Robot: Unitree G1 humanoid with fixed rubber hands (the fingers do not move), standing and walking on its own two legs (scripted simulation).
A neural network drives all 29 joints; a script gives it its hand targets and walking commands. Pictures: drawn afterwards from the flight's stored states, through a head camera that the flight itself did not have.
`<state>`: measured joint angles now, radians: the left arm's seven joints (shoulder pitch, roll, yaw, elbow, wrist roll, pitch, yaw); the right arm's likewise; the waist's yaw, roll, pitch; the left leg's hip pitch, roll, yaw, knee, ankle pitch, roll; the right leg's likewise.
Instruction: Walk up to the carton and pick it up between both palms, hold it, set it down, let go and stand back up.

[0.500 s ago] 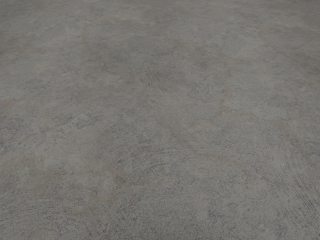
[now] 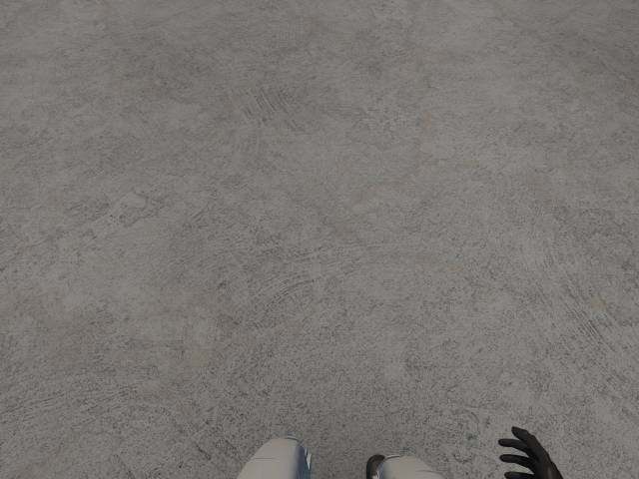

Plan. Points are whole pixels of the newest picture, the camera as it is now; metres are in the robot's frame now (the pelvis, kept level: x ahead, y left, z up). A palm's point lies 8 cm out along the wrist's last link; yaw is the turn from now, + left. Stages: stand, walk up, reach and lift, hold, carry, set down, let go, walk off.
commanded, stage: walk up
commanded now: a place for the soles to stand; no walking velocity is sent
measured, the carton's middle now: out of the picture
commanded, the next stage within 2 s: none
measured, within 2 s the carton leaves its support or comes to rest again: neither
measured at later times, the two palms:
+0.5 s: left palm out of the picture +0.02 +0.32 -0.15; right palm out of the picture -0.11 -0.23 -0.09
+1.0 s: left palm out of the picture +0.03 +0.19 -0.13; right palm out of the picture -0.37 -0.19 -0.10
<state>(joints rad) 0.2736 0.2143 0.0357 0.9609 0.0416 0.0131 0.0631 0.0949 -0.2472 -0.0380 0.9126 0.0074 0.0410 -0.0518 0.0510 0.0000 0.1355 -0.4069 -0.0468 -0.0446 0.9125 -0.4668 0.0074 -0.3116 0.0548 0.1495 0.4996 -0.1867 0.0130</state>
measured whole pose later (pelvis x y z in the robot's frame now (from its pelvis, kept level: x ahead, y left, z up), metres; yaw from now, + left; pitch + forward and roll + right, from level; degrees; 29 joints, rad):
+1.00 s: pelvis -0.23 +0.06 +0.00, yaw -51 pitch -3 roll +0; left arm 0.25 0.33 0.06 0.80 0.06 0.08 -0.06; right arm 0.24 -0.22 -0.06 0.76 -0.04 -0.01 -0.07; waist 0.04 -0.04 0.12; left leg -0.30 -0.02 0.10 0.55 -0.20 0.07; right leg -0.38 0.10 0.11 0.81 -0.39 0.01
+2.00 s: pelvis -0.44 -0.09 -0.03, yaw -102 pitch -3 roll +1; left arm 0.24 0.25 0.05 0.70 0.02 -0.01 -0.02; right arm 0.31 -0.35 -0.05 0.71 -0.03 0.03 0.00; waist -0.02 0.06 0.15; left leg -0.30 0.20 0.13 0.95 -0.53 -0.01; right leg -0.45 -0.02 0.02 0.75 -0.25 0.01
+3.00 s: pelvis -0.39 -0.10 +0.00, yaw -127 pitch -2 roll +1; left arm 0.23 0.25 0.02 0.71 0.00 0.01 -0.01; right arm 0.34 -0.27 -0.01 0.67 -0.01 0.02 0.01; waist -0.02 -0.01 0.02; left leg -0.25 0.10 0.18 0.58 -0.29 -0.02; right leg -0.27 0.07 0.17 0.61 -0.31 0.00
